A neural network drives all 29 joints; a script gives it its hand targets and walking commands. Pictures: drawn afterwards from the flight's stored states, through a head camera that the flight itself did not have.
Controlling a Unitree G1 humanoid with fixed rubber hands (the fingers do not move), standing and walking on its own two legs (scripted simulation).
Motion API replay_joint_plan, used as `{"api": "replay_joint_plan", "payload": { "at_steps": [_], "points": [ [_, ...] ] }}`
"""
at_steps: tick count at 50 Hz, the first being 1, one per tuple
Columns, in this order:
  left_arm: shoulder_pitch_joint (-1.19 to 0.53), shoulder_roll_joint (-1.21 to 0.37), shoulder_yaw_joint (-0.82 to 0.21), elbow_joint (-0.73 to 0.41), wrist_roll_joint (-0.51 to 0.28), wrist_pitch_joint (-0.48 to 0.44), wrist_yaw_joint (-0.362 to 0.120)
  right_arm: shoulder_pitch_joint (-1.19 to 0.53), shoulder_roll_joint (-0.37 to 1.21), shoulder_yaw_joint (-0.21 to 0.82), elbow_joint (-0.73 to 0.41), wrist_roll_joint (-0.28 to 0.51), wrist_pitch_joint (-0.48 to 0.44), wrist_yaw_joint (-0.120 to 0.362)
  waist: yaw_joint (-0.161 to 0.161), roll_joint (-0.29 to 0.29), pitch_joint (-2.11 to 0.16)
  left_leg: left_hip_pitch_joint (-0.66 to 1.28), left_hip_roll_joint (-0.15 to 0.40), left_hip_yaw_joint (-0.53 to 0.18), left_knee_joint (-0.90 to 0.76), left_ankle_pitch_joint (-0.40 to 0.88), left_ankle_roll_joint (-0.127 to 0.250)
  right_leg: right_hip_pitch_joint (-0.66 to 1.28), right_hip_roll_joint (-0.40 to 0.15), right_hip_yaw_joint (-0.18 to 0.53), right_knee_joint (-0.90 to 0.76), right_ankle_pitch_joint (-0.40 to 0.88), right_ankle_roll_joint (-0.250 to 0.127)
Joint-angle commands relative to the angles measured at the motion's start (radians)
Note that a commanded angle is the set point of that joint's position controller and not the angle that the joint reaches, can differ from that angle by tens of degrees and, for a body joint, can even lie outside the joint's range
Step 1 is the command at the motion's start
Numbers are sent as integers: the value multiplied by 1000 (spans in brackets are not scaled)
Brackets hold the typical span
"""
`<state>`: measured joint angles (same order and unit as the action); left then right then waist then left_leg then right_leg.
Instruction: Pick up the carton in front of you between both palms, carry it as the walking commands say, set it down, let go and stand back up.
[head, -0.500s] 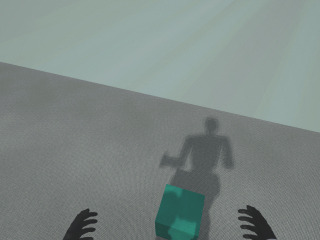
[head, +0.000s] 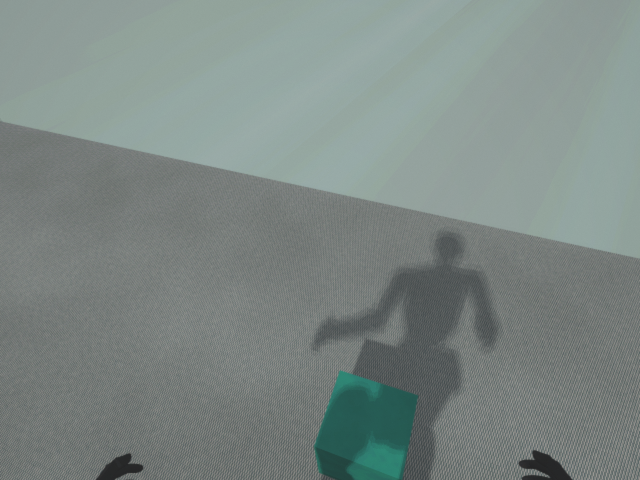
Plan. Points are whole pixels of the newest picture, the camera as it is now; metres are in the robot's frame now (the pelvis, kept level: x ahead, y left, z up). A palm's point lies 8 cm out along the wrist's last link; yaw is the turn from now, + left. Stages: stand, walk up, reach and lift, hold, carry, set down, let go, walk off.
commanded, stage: stand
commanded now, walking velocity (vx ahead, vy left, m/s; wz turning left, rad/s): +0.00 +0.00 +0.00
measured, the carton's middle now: (365, 436) +0.39 -0.07 -0.65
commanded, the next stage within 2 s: none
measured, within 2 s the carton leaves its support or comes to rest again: neither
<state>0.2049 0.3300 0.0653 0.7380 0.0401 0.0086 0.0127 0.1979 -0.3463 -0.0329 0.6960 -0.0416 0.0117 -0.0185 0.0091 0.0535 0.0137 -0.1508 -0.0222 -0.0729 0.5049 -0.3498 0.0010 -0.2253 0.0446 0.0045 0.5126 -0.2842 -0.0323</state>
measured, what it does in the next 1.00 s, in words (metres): stands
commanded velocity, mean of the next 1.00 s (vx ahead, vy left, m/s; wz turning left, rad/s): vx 0.00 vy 0.00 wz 0.00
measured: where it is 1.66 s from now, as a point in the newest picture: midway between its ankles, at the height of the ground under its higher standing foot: outside the picture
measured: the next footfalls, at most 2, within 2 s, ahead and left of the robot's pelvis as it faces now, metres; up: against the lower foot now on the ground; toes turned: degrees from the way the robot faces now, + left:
none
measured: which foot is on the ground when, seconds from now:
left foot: down 0.00-1.00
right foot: down 0.00-1.00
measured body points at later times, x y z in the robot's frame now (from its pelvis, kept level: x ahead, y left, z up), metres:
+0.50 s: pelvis +0.00 -0.01 +0.01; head +0.00 -0.02 +0.46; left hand +0.11 +0.30 -0.09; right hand +0.13 -0.30 -0.11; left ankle -0.05 +0.12 -0.74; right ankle -0.01 -0.10 -0.74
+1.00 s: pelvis -0.02 +0.00 +0.01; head -0.02 -0.01 +0.46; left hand +0.08 +0.31 -0.10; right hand +0.09 -0.31 -0.11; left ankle -0.05 +0.12 -0.74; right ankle -0.01 -0.10 -0.74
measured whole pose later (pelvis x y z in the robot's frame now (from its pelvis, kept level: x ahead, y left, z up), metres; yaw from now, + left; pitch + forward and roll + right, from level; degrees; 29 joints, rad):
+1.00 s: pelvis -0.02 +0.00 +0.01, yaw +0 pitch -2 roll +0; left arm 0.13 0.36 0.03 1.01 0.02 -0.01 0.01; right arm 0.16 -0.39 0.00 0.95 -0.02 -0.02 -0.02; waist 0.01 0.03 0.02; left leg -0.06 -0.02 -0.07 0.35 -0.25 0.00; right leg -0.14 0.04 0.01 0.37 -0.19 -0.03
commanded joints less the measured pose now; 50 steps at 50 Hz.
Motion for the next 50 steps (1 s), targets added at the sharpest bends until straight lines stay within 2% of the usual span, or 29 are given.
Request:
{"api": "replay_joint_plan", "payload": {
  "at_steps": [1, 12, 35, 50],
  "points": [
    [-32, 146, 31, -38, -4, -17, 7, -27, -127, -24, -41, 2, -21, -9, -5, -66, -80, 5, 81, -59, -44, 343, 4, 83, -122, 113, -72, 355, 7],
    [-57, 162, 25, 44, -11, -18, 10, -33, -150, -12, 31, 9, -25, -18, 1, -49, -64, 15, 92, -62, -78, 383, 3, 130, -132, 115, -92, 402, 10],
    [-106, 191, 6, 174, -19, -22, 1, -58, -182, -5, 156, 16, -38, -13, 4, -47, -14, 13, 112, -78, -188, 268, 9, 136, -141, 131, -177, 247, 2],
    [-120, 208, -6, 230, -23, -25, -2, -70, -196, 2, 216, 21, -40, -9, 3, -47, -7, 16, 118, -82, -216, 242, 13, 136, -147, 139, -202, 222, 0]
  ]
}}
